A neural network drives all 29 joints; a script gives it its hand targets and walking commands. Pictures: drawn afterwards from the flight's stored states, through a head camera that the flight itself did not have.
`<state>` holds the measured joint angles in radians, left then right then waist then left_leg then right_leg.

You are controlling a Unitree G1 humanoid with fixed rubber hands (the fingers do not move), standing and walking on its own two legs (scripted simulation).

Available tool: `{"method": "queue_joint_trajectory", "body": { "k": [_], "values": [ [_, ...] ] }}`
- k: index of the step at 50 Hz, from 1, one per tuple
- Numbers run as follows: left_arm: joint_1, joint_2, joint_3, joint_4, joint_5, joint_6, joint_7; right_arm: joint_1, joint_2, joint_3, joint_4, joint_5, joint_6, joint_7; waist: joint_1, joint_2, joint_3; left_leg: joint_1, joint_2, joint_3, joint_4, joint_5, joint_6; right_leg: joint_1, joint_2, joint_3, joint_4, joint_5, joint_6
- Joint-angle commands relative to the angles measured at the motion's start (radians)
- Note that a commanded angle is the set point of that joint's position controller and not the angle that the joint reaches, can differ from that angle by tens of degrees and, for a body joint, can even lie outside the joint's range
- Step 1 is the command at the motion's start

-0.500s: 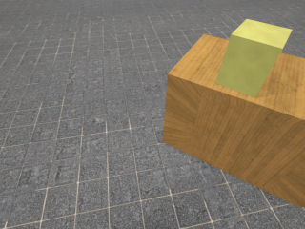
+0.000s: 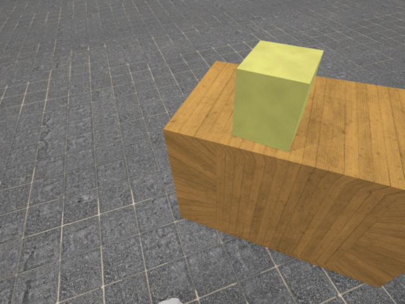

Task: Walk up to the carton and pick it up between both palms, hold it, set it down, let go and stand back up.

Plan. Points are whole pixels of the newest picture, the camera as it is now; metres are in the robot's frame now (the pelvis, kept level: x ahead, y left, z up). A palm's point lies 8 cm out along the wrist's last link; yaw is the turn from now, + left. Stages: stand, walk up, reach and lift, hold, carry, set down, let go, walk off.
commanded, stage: walk up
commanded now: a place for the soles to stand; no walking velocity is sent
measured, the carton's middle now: (274, 95) +0.76 -0.17 +0.01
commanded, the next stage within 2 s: none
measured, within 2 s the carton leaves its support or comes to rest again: neither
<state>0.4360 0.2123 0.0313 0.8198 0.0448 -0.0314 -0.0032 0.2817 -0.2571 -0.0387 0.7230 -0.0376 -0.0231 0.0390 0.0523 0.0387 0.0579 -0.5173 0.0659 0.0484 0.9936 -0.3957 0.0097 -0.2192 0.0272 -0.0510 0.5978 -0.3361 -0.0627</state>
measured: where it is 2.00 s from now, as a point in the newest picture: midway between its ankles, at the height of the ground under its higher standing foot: outside the picture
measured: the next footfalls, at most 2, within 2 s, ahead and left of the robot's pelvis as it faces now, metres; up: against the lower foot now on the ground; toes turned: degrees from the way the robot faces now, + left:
left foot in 0.18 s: +0.22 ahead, +0.14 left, +0.00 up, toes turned +1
right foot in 0.56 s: +0.34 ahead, -0.13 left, +0.00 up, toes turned -21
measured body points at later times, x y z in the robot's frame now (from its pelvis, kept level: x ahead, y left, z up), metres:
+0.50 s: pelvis +0.19 -0.02 -0.01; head +0.23 -0.03 +0.44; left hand +0.35 +0.22 -0.12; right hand +0.16 -0.29 -0.13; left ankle +0.18 +0.14 -0.73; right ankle +0.28 -0.17 -0.70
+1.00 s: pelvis +0.29 -0.05 -0.01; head +0.32 -0.09 +0.44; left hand +0.42 +0.18 -0.11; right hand +0.33 -0.34 -0.14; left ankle +0.35 +0.09 -0.70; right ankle +0.31 -0.18 -0.73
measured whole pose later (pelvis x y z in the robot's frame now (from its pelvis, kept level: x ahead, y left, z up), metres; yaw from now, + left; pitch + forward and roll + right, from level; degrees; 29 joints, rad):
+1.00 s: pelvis +0.29 -0.05 -0.01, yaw -16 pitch -2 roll +0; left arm 0.37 0.23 0.00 0.62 0.03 0.00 0.03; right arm 0.23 -0.30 -0.02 0.70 -0.03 0.08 -0.01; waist 0.04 0.07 0.13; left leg -0.42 0.06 -0.02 0.89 -0.42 -0.04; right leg -0.36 0.03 0.03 0.65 -0.25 -0.01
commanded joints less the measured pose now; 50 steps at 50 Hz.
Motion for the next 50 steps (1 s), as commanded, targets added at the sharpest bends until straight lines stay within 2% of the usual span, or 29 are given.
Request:
{"method": "queue_joint_trajectory", "body": {
  "k": [1, 5, 7, 8, 9, 10, 11, 12, 14, 16, 17, 22, 23, 25, 27, 28, 29, 30, 31, 32, 34, 35, 36, 38, 41, 43, 46, 49, 50],
  "values": [
    [0.070, 0.220, 0.067, -0.063, -0.004, -0.039, 0.009, -0.046, -0.055, -0.025, -0.144, 0.001, -0.030, 0.002, 0.013, -0.083, 0.055, -0.063, 0.033, -0.059, -0.208, 0.143, -0.014, 0.016, -0.285, 0.388, -0.295, 0.090, -0.195],
    [0.034, 0.225, 0.065, -0.090, -0.014, -0.029, -0.006, 0.005, -0.047, -0.041, -0.148, 0.002, -0.046, -0.006, -0.026, -0.132, 0.054, 0.165, -0.036, 0.020, -0.354, 0.216, 0.001, -0.103, -0.199, 0.269, -0.237, 0.071, -0.134],
    [0.048, 0.189, 0.048, -0.099, -0.019, -0.023, -0.013, 0.100, -0.065, -0.055, -0.134, -0.015, -0.054, -0.022, -0.064, -0.046, 0.046, 0.360, -0.067, 0.045, -0.397, 0.251, 0.019, -0.198, -0.159, 0.241, -0.108, 0.093, -0.091],
    [0.058, 0.166, 0.035, -0.111, -0.020, -0.026, -0.016, 0.164, -0.096, -0.068, -0.127, -0.021, -0.061, -0.033, -0.101, -0.001, -0.007, 0.478, -0.042, -0.014, -0.426, 0.214, 0.044, -0.248, -0.123, 0.201, 0.040, 0.161, -0.052],
    [0.098, 0.121, 0.015, -0.130, -0.025, -0.026, -0.023, 0.262, -0.163, -0.082, -0.122, -0.037, -0.067, -0.044, -0.135, 0.134, -0.064, 0.617, 0.148, -0.283, -0.501, 0.014, 0.126, -0.378, -0.038, 0.127, 0.318, 0.084, 0.000],
    [0.132, 0.108, 0.014, -0.158, -0.012, -0.013, -0.017, 0.309, -0.229, -0.091, -0.128, -0.040, -0.062, -0.055, -0.145, 0.177, -0.097, 0.622, 0.415, -0.678, -0.685, -0.116, 0.217, -0.456, 0.038, 0.071, 0.563, -0.239, 0.060],
    [0.104, 0.166, 0.037, -0.157, 0.008, 0.015, -0.009, 0.286, -0.235, -0.096, -0.103, -0.021, -0.044, -0.067, -0.140, 0.116, -0.037, 0.552, 0.459, -0.782, -0.744, -0.243, 0.312, -0.496, -0.026, 0.115, 0.670, -0.258, 0.070],
    [0.043, 0.181, 0.046, -0.177, 0.021, 0.026, -0.008, 0.265, -0.206, -0.087, -0.117, -0.007, -0.043, -0.069, -0.154, 0.072, 0.035, 0.484, 0.448, -0.752, -0.760, -0.181, 0.327, -0.516, -0.052, 0.126, 0.716, -0.223, 0.076],
    [0.011, 0.163, 0.045, -0.175, 0.011, 0.018, -0.006, 0.219, -0.180, -0.066, -0.113, -0.022, -0.056, -0.067, -0.130, 0.065, 0.067, 0.461, 0.382, -0.520, -0.701, 0.166, 0.285, -0.533, -0.074, 0.143, 0.734, -0.134, 0.078],
    [0.027, 0.129, 0.038, -0.186, -0.001, 0.016, -0.017, 0.150, -0.151, -0.049, -0.119, -0.029, -0.064, -0.060, -0.097, 0.091, 0.063, 0.379, 0.307, -0.293, -0.671, 0.334, 0.244, -0.447, -0.087, 0.154, 0.658, -0.080, 0.077],
    [0.016, 0.118, 0.035, -0.200, -0.008, 0.016, -0.024, 0.133, -0.152, -0.044, -0.120, -0.028, -0.065, -0.057, -0.085, 0.080, 0.068, 0.334, 0.297, -0.244, -0.668, 0.390, 0.242, -0.422, -0.090, 0.157, 0.633, -0.058, 0.081],
    [-0.073, 0.070, 0.030, -0.233, -0.021, 0.008, -0.056, 0.079, -0.166, -0.038, -0.111, -0.021, -0.071, -0.053, -0.074, 0.165, 0.051, 0.319, 0.212, 0.017, -0.615, 0.448, 0.197, -0.293, -0.100, 0.082, 0.210, 0.067, 0.071],
    [-0.082, 0.070, 0.031, -0.236, -0.016, -0.001, -0.060, 0.090, -0.178, -0.038, -0.108, -0.016, -0.066, -0.049, -0.081, 0.189, 0.017, 0.310, 0.190, 0.044, -0.584, 0.409, 0.182, -0.227, -0.077, 0.046, 0.150, 0.103, 0.062],
    [-0.056, 0.091, 0.051, -0.228, -0.007, -0.004, -0.059, 0.093, -0.213, -0.044, -0.111, -0.013, -0.052, -0.044, -0.061, 0.195, -0.024, 0.250, 0.236, 0.019, -0.552, 0.268, 0.191, -0.101, -0.057, 0.006, 0.110, 0.126, 0.047],
    [0.042, 0.134, 0.075, -0.202, 0.006, -0.014, -0.043, 0.110, -0.184, -0.028, -0.111, -0.004, -0.036, -0.044, 0.000, 0.019, -0.022, 0.121, 0.226, 0.057, -0.393, 0.195, 0.152, 0.091, -0.029, 0.005, 0.052, 0.234, 0.032],
    [0.116, 0.183, 0.090, -0.186, 0.009, -0.021, -0.029, 0.168, -0.131, -0.010, -0.106, -0.006, -0.026, -0.039, 0.026, -0.111, -0.092, 0.102, 0.150, 0.137, -0.200, 0.195, 0.106, 0.198, -0.007, 0.014, 0.046, 0.207, 0.031],
    [0.162, 0.265, 0.109, -0.199, 0.011, -0.022, -0.010, 0.223, -0.081, 0.009, -0.126, 0.002, -0.019, -0.033, 0.044, -0.292, -0.155, 0.043, 0.053, 0.161, 0.052, 0.071, 0.042, 0.234, -0.145, 0.293, -0.050, 0.082, -0.037],
    [0.150, 0.330, 0.111, -0.222, 0.002, -0.015, 0.006, 0.235, -0.081, 0.007, -0.155, 0.009, 0.000, -0.030, 0.040, -0.374, -0.119, -0.060, -0.025, 0.091, 0.201, -0.224, 0.003, 0.174, -0.336, 0.698, -0.242, -0.059, -0.133],
    [0.118, 0.348, 0.119, -0.217, -0.024, 0.001, 0.021, 0.213, -0.154, -0.013, -0.161, 0.011, 0.027, -0.035, 0.038, -0.308, -0.087, -0.071, -0.001, -0.005, 0.278, -0.262, -0.001, 0.107, -0.381, 0.805, -0.329, -0.213, -0.226],
    [0.084, 0.315, 0.108, -0.234, -0.032, 0.006, 0.027, 0.160, -0.176, -0.021, -0.160, 0.006, 0.042, -0.036, 0.029, -0.235, -0.010, -0.084, 0.027, -0.041, 0.323, -0.190, -0.005, 0.038, -0.349, 0.757, -0.333, -0.234, -0.211],
    [0.027, 0.268, 0.088, -0.252, -0.015, 0.002, 0.038, 0.180, -0.168, -0.024, -0.125, 0.003, 0.041, -0.039, -0.009, -0.193, -0.018, -0.056, 0.051, -0.050, 0.300, -0.088, -0.016, 0.021, -0.309, 0.563, -0.277, 0.072, -0.129],
    [0.006, 0.248, 0.077, -0.262, -0.011, -0.001, 0.041, 0.198, -0.154, -0.020, -0.119, 0.003, 0.038, -0.041, -0.030, -0.215, -0.040, -0.015, 0.058, -0.070, 0.258, -0.064, -0.019, -0.013, -0.283, 0.493, -0.247, 0.230, -0.104],
    [-0.011, 0.224, 0.073, -0.253, -0.005, -0.002, 0.037, 0.217, -0.152, -0.023, -0.103, 0.003, 0.038, -0.042, -0.048, -0.223, -0.046, 0.031, 0.056, -0.081, 0.237, -0.053, -0.020, -0.053, -0.260, 0.457, -0.256, 0.205, -0.090],
    [-0.043, 0.191, 0.061, -0.261, -0.012, -0.009, 0.038, 0.196, -0.132, -0.016, -0.088, 0.002, 0.053, -0.043, -0.057, -0.208, -0.019, 0.047, 0.055, -0.090, 0.197, -0.020, -0.033, -0.083, -0.249, 0.414, -0.243, 0.278, -0.098],
    [-0.023, 0.173, 0.047, -0.260, -0.011, -0.023, 0.046, 0.152, -0.119, -0.008, -0.071, -0.001, 0.077, -0.046, -0.058, -0.189, -0.017, 0.048, 0.031, -0.103, 0.149, 0.019, -0.044, -0.064, -0.260, 0.365, -0.191, 0.646, -0.109],
    [-0.021, 0.193, 0.048, -0.268, -0.010, -0.018, 0.048, 0.115, -0.130, -0.010, -0.070, -0.002, 0.089, -0.048, -0.046, -0.146, -0.048, 0.073, 0.016, -0.107, 0.100, 0.003, -0.047, -0.066, -0.257, 0.374, -0.192, 0.557, -0.110],
    [-0.047, 0.211, 0.051, -0.285, -0.011, -0.004, 0.047, 0.040, -0.098, -0.005, -0.089, 0.013, 0.087, -0.048, -0.035, -0.200, -0.044, 0.092, 0.007, -0.096, -0.026, -0.024, -0.051, -0.072, -0.239, 0.335, -0.146, 0.610, -0.154],
    [-0.072, 0.243, 0.052, -0.304, -0.012, 0.022, 0.038, 0.005, -0.100, -0.002, -0.095, 0.014, 0.079, -0.051, -0.034, -0.214, -0.119, 0.207, -0.016, -0.036, -0.225, -0.035, -0.046, -0.068, -0.221, 0.341, -0.091, 0.449, -0.137],
    [-0.096, 0.245, 0.046, -0.306, -0.018, 0.030, 0.035, 0.013, -0.104, -0.007, -0.092, 0.018, 0.071, -0.050, -0.054, -0.201, -0.112, 0.275, -0.029, -0.022, -0.333, 0.048, -0.036, -0.113, -0.205, 0.328, -0.060, 0.411, -0.115]
  ]
}}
